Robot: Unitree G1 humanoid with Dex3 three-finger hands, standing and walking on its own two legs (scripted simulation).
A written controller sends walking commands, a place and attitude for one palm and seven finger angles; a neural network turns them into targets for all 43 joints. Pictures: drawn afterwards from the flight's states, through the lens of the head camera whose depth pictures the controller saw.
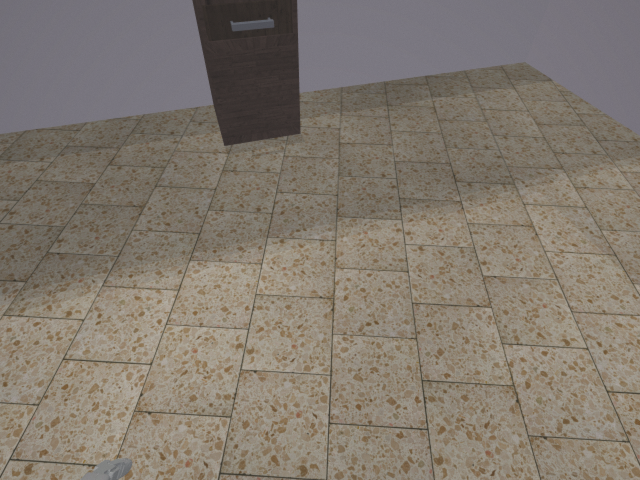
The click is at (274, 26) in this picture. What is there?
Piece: drawer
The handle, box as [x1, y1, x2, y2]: [230, 17, 273, 30]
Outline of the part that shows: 273,27 273,20 269,17 267,20 234,23 230,21 232,30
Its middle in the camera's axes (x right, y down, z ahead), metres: -0.31 -0.95 +1.71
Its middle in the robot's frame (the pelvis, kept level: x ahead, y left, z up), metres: +1.89 +0.39 -0.15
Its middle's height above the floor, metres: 0.62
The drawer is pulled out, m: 0.00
